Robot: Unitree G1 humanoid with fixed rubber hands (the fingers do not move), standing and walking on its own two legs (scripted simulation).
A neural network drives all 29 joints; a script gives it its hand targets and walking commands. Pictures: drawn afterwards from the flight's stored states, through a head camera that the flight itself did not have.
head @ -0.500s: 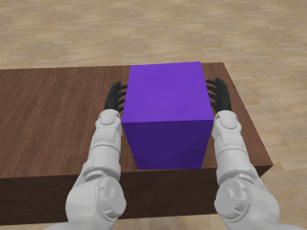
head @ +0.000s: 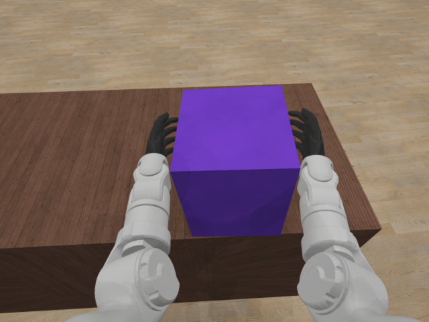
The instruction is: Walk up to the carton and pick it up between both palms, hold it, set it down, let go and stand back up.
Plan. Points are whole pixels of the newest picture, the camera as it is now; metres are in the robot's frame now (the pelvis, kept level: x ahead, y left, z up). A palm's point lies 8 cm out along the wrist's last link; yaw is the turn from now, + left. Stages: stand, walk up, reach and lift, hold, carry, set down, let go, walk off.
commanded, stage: set down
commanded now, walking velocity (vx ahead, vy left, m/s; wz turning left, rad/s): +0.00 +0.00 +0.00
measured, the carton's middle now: (233, 166) +0.44 -0.01 +0.02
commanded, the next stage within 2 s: none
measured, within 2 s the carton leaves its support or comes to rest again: rests again in 0.92 s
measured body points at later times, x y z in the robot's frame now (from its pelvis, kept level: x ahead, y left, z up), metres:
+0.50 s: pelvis +0.00 +0.00 +0.00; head +0.05 +0.01 +0.45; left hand +0.44 +0.13 +0.08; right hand +0.42 -0.16 +0.09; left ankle -0.03 +0.11 -0.75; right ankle -0.01 -0.11 -0.75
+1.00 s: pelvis +0.00 +0.00 -0.01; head +0.06 +0.01 +0.44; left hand +0.46 +0.14 +0.07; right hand +0.45 -0.16 +0.07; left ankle -0.02 +0.11 -0.75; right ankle -0.01 -0.11 -0.75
